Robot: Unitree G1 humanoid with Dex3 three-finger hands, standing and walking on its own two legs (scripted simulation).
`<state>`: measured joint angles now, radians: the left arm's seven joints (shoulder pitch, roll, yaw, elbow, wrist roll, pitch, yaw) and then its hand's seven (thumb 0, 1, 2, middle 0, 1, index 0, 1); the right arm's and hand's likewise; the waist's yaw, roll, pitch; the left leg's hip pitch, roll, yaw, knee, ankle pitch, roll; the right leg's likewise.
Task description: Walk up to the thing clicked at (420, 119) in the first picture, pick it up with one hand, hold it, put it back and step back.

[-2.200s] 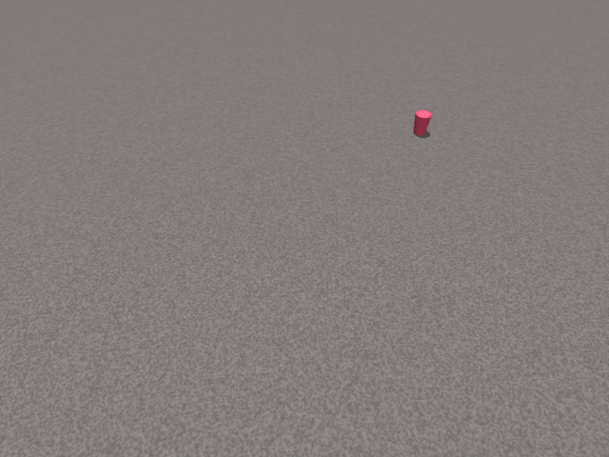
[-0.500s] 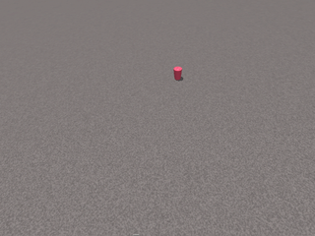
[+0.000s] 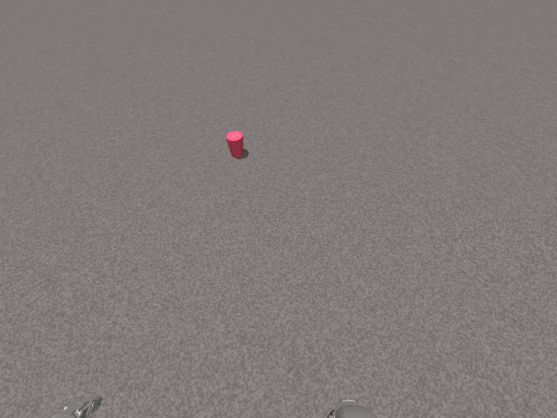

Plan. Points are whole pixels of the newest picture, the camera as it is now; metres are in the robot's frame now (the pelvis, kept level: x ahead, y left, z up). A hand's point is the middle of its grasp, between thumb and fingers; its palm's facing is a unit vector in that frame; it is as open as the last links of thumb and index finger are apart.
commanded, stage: walk up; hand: left
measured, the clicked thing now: (235, 145) +1.61 +0.19 -0.70
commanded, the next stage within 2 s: none
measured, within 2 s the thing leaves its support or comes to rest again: neither
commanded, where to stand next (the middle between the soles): +1.32 +0.00 m, yaw -1 degrees
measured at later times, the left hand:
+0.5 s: hand (131, 338) +0.32 +0.28 -0.15, palm faces -0.03 -0.92 -0.38, open 7.4 cm
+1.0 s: hand (180, 185) +0.70 +0.23 -0.12, palm faces -0.09 -0.90 -0.42, open 7.4 cm
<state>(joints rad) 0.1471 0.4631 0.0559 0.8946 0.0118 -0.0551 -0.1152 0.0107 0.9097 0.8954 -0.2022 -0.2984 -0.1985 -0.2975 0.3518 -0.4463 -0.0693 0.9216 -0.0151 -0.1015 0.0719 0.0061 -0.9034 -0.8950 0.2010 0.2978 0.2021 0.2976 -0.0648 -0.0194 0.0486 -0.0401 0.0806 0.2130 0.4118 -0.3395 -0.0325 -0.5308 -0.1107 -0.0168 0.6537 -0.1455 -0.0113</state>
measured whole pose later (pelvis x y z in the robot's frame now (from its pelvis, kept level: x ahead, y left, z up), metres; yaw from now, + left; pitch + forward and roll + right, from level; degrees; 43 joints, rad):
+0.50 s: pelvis +0.30 -0.01 -0.01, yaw -2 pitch -1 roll -2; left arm 0.36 0.44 0.05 0.92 0.02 -0.09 -0.05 0.01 0.90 0.89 -0.21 -0.30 -0.20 -0.30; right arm 0.19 -0.43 -0.07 0.90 -0.02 -0.07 0.11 0.01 -0.91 -0.90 0.20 0.30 0.20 0.30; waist 0.05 0.03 0.05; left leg -0.47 0.10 0.07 0.58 -0.11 0.02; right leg -0.02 -0.02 -0.06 0.50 -0.45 0.01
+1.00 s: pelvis +0.56 -0.04 -0.02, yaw -3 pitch -3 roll +1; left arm 0.17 0.42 0.07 0.91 0.02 -0.09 -0.07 0.01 0.91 0.90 -0.20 -0.30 -0.20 -0.30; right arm 0.37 -0.43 -0.06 0.92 0.00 -0.06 0.05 0.01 -0.90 -0.90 0.20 0.30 0.20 0.30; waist -0.04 0.05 0.06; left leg -0.11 0.08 0.07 0.77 -0.49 0.01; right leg -0.41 -0.05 -0.08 0.63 -0.17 -0.03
